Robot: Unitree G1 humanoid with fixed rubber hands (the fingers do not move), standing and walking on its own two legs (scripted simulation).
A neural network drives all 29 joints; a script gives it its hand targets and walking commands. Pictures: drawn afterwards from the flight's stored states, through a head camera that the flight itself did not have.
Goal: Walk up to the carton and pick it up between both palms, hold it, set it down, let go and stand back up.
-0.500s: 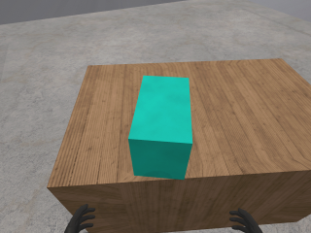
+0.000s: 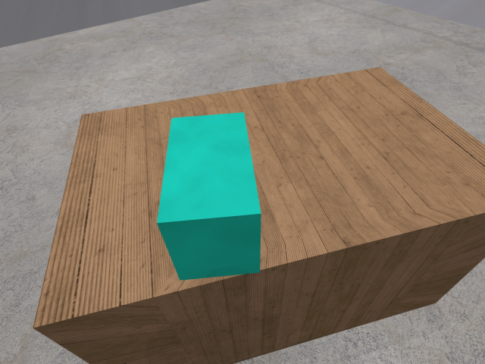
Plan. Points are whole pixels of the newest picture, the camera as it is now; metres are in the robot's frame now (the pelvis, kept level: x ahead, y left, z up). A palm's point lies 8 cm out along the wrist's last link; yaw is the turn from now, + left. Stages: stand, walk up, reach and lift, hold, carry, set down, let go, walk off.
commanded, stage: stand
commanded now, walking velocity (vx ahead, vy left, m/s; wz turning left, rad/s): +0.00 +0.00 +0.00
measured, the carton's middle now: (213, 191) +0.49 +0.06 +0.00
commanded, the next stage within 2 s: none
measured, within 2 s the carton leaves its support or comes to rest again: neither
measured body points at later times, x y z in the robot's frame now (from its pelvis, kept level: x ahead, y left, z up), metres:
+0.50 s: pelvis +0.01 +0.02 +0.00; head +0.03 +0.01 +0.45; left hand +0.13 +0.27 -0.10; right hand +0.08 -0.26 -0.12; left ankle -0.03 +0.10 -0.73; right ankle +0.03 -0.10 -0.73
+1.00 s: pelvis +0.04 +0.03 +0.00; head +0.06 +0.03 +0.45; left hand +0.16 +0.28 -0.12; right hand +0.08 -0.25 -0.13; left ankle -0.03 +0.10 -0.73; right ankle +0.03 -0.10 -0.73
